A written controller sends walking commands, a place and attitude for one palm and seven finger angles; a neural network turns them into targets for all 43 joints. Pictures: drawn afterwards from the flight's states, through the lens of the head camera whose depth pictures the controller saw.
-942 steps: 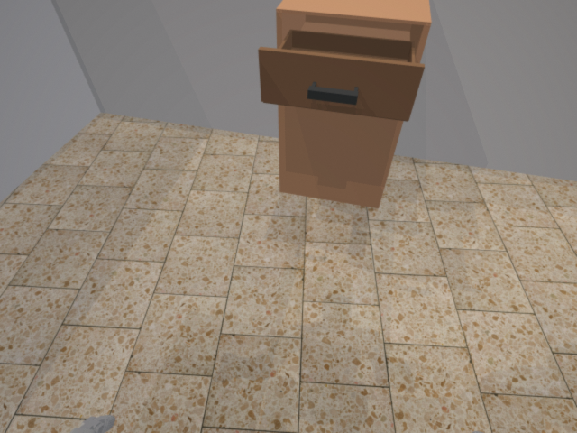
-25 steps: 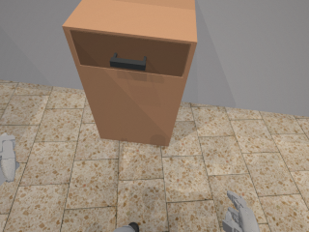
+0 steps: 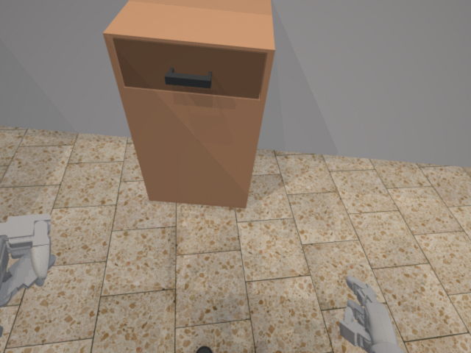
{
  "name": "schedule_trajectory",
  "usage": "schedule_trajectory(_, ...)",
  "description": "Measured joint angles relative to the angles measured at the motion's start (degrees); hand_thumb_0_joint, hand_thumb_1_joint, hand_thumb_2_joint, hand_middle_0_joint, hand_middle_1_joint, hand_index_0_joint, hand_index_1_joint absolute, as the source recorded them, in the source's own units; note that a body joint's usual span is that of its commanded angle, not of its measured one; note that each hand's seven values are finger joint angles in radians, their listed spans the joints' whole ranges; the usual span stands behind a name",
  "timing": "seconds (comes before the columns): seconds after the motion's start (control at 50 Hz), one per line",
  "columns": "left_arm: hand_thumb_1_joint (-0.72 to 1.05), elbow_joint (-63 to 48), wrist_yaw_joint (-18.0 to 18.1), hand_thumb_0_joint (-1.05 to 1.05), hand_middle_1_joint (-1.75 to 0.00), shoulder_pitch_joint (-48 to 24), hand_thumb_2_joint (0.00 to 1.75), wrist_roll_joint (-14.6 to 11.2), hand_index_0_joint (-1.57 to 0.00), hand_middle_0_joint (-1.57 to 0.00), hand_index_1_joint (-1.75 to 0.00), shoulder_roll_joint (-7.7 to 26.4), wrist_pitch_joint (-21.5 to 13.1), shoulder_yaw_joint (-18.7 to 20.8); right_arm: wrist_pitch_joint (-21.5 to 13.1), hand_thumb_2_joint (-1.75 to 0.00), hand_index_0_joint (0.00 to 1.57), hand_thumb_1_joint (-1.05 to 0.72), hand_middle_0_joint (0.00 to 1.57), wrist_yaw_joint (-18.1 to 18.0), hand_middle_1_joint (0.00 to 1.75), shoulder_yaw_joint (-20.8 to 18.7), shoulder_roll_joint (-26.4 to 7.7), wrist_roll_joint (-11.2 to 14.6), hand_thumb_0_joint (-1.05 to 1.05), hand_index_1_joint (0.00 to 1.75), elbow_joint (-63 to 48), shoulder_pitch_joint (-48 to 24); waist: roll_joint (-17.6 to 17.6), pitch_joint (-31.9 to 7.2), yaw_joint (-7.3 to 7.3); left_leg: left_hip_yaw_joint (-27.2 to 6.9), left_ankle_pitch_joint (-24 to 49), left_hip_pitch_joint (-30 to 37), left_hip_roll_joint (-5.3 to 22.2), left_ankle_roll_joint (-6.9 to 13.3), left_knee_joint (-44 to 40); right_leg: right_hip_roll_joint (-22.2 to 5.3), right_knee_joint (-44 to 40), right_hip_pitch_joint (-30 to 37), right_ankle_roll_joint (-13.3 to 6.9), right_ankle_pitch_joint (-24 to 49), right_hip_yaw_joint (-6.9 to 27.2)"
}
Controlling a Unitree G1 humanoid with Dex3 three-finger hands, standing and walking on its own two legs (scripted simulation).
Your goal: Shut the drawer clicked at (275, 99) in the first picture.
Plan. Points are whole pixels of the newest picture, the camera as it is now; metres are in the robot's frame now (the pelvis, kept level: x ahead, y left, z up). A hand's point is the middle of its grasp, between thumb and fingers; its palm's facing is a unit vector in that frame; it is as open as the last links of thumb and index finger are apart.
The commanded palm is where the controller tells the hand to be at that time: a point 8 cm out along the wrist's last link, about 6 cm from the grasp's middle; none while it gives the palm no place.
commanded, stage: stop stepping back and stand still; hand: left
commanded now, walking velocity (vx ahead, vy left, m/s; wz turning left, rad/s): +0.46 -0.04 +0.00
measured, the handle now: (189, 76) +0.86 +0.19 -0.02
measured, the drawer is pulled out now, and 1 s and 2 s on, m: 0.00 0.00 0.00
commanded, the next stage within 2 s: let the arm hang, fingers relaxed in 1.32 s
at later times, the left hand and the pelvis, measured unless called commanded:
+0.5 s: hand out of the picture +0.08 +0.23 +0.19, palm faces +0.35 -0.83 -0.44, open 3.3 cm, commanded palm +0.01 +0.28 +0.18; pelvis -0.11 +0.00 +0.00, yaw +1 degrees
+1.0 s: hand out of the picture +0.08 +0.22 +0.18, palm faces +0.45 -0.75 -0.49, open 3.3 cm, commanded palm +0.01 +0.26 +0.18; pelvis -0.10 -0.03 -0.01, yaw +4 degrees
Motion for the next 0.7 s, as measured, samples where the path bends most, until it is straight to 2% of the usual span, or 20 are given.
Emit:
schedule_trajectory(0.04,0.89,-1.8,0.4,0.02,-1.6,2.0,0.9,0.5,-1.4,-1.4,-1.59,1.2,0.3,0.8,0.1,-0.9,0.2,-0.9,0.2,-0.2,0.3,0.6,1.2,0.0,0.01,0.3,-0.2,1.9,-0.4,-1.1,-0.58,-0.4,-2.3,-1.2,0.1,-0.7,0.7,-0.7,-4.9,4.3,-0.7,-0.2,-1.9)
schedule_trajectory(0.08,0.88,-2.9,0.9,0.02,-1.6,3.1,0.9,1.0,-1.41,-1.4,-1.59,2.9,0.5,2.4,0.5,-0.9,0.2,-0.9,0.2,-0.3,0.3,1.1,2.2,0.0,0.01,0.3,-0.3,3.5,-1.8,-2.9,-0.86,0.3,-9.3,-4.8,-0.7,-2.4,4.3,-1.9,-13.2,9.0,-2.6,-3.5,-2.7)
schedule_trajectory(0.12,0.88,-3.2,1.0,0.02,-1.6,2.2,0.9,0.9,-1.41,-1.4,-1.59,1.8,0.7,2.6,1.1,-0.9,0.2,-0.9,0.2,-0.3,0.3,1.1,1.5,-0.2,0.01,0.3,1.6,3.3,-1.1,-3.0,0.82,-1.0,-15.5,-10.1,-0.7,-4.1,18.1,-1.7,-14.6,7.4,-3.4,3.9,-2.9)
schedule_trajectory(0.16,0.88,-3.2,0.7,0.02,-1.6,1.2,0.9,0.8,-1.41,-1.41,-1.59,0.6,0.5,2.8,2.1,-0.9,0.2,-0.9,0.2,-0.2,0.3,1.0,0.9,-0.5,0.01,0.3,4.2,3.6,-1.6,-3.8,2.15,-0.6,-15.1,-12.7,-0.8,-4.7,32.0,-3.4,-14.2,6.0,-3.6,10.0,-3.8)
schedule_trajectory(0.2,0.88,-1.8,0.9,0.02,-1.6,-0.3,0.9,0.9,-1.41,-1.41,-1.59,-0.5,0.2,2.5,2.5,-0.9,0.2,-0.9,0.2,-0.5,0.3,0.8,0.7,-0.2,0.01,0.3,5.9,5.3,-2.2,-6.0,2.54,0.7,-15.6,-11.0,0.3,-4.3,36.1,-4.7,-14.0,5.2,-2.2,9.2,-4.6)
schedule_trajectory(0.24,0.88,1.0,1.5,0.02,-1.6,-2.1,0.9,1.2,-1.41,-1.41,-1.59,-2.2,-0.1,1.8,2.0,-0.9,0.2,-0.9,0.2,-1.4,0.3,0.6,0.3,0.0,0.01,0.3,6.8,6.9,-2.2,-8.3,2.52,1.8,-18.3,-6.0,2.1,-3.3,31.5,-5.8,-13.5,3.9,-1.8,6.2,-5.9)
schedule_trajectory(0.28,0.88,3.4,2.2,0.01,-1.6,-4.2,0.9,1.5,-1.41,-1.41,-1.6,-3.9,0.4,0.9,0.7,-0.9,0.2,-0.9,0.2,-2.4,0.3,0.4,-0.7,0.3,0.01,0.3,6.6,7.6,-1.5,-9.0,1.85,2.2,-20.3,1.4,3.3,-2.2,20.5,-6.4,-11.4,2.2,-1.8,4.6,-7.1)
schedule_trajectory(0.3,0.88,3.6,2.6,0.01,-1.6,-5.2,0.9,1.6,-1.41,-1.41,-1.6,-4.5,0.6,0.5,-0.3,-0.9,0.2,-0.9,0.2,-2.8,0.3,0.3,-1.7,0.3,0.01,0.3,5.7,7.7,-0.3,-8.6,1.21,1.1,-22.2,5.3,3.9,-1.4,13.4,-6.2,-8.6,0.4,-1.7,3.2,-7.6)
schedule_trajectory(0.34,0.89,4.9,3.2,0.02,-1.6,-7.9,0.9,2.3,-1.41,-1.41,-1.6,-4.0,0.9,0.7,-1.8,-0.9,0.2,-0.9,0.2,-3.0,0.3,-0.1,-0.8,0.1,0.01,0.3,5.7,6.0,-2.1,-5.6,-0.75,1.0,-20.8,5.0,2.1,-2.1,13.5,-6.5,3.3,-4.3,-1.3,-0.9,-4.3)
schedule_trajectory(0.36,0.89,5.3,3.2,0.02,-1.6,-8.3,0.9,2.9,-1.41,-1.41,-1.6,-3.4,0.8,1.0,-2.3,-0.9,0.2,-0.9,0.2,-2.7,0.3,0.0,0.1,0.0,0.01,0.3,5.8,5.6,-3.2,-4.3,-1.14,1.6,-19.2,5.4,1.6,-2.4,13.8,-5.8,10.0,-6.4,-1.1,-0.6,-2.7)
schedule_trajectory(0.4,0.89,4.0,2.8,0.02,-1.6,-6.9,0.9,3.1,-1.41,-1.41,-1.6,-1.7,1.0,1.7,-3.5,-0.9,0.2,-0.9,0.2,-1.4,0.3,0.4,1.8,-0.2,0.01,0.3,5.7,6.1,-4.1,-3.7,-2.59,1.7,-16.6,6.4,1.5,-2.8,12.2,-4.4,20.3,-10.0,-0.9,0.7,-2.6)
schedule_trajectory(0.44,0.89,0.9,2.4,0.02,-1.6,-4.3,0.9,3.0,-1.41,-1.41,-1.6,-0.4,0.3,2.0,-4.4,-0.9,0.2,-0.9,0.2,-0.2,0.3,0.9,3.0,-0.1,0.01,0.3,5.5,7.6,-3.9,-3.6,-3.74,0.7,-14.6,7.4,1.9,-3.2,9.5,-3.9,22.8,-11.5,-0.7,3.9,-4.2)
schedule_trajectory(0.5,0.89,-3.5,2.1,0.02,-1.6,0.2,0.9,2.7,-1.41,-1.41,-1.6,0.6,-1.7,2.4,-4.2,-0.9,0.2,-0.9,0.2,0.6,0.3,1.4,3.3,-0.1,0.01,0.3,5.5,9.4,-2.0,-3.5,-3.28,-0.1,-12.6,8.3,3.6,-3.6,6.1,-3.9,12.5,-9.0,-0.9,6.4,-6.9)
schedule_trajectory(0.58,0.88,-2.4,2.4,0.02,-1.6,3.5,0.9,2.5,-1.41,-1.41,-1.6,2.1,-3.0,4.5,-2.0,-0.9,0.2,-0.9,0.2,-0.5,0.3,1.2,2.5,-0.3,0.01,0.3,5.1,10.6,1.6,-4.1,-1.57,-0.3,-14.0,6.7,5.2,-4.1,8.1,-3.9,-4.0,0.0,-1.5,4.0,-8.8)
schedule_trajectory(0.62,0.88,0.0,2.7,0.01,-1.6,2.6,0.9,2.5,-1.41,-1.41,-1.6,3.1,-2.6,5.6,-1.1,-0.9,0.2,-0.9,0.2,-0.9,0.3,0.9,2.0,-0.1,0.01,0.3,4.8,10.4,1.9,-4.8,-1.04,-0.1,-19.7,2.7,4.6,-3.3,14.9,-4.3,-11.9,4.6,-3.1,2.1,-6.9)
schedule_trajectory(0.64,0.88,1.7,2.5,0.01,-1.6,0.9,0.9,2.4,-1.41,-1.41,-1.6,2.2,-2.4,5.2,-0.6,-0.9,0.2,-0.9,0.2,-1.0,0.3,0.4,1.2,0.2,0.01,0.3,5.6,9.1,2.6,-4.0,-0.24,-0.8,-22.4,0.2,4.3,-3.0,20.7,-4.3,-11.6,3.7,-3.2,8.0,-6.7)
schedule_trajectory(0.68,0.88,5.3,2.0,0.01,-1.6,-2.7,0.9,2.3,-1.41,-1.41,-1.6,-0.9,-1.6,3.3,0.3,-0.9,0.2,-0.9,0.2,-1.0,0.3,-0.6,-0.7,0.0,0.01,0.3,8.3,6.2,4.4,-1.7,0.29,-1.9,-22.9,-3.5,3.5,-3.2,32.1,-4.3,-9.3,3.8,-2.2,10.3,-7.4)
schedule_trajectory(0.7,0.88,6.5,1.9,0.01,-1.6,-3.7,0.9,2.3,-1.41,-1.41,-1.59,-2.2,-1.3,2.6,0.6,-0.9,0.2,-0.9,0.2,-0.9,0.3,-1.0,-1.4,0.1,0.01,0.3,9.3,5.3,4.4,-1.3,0.47,-1.5,-22.8,-4.4,3.1,-3.3,34.8,-4.7,-9.2,4.4,-1.8,9.9,-7.5)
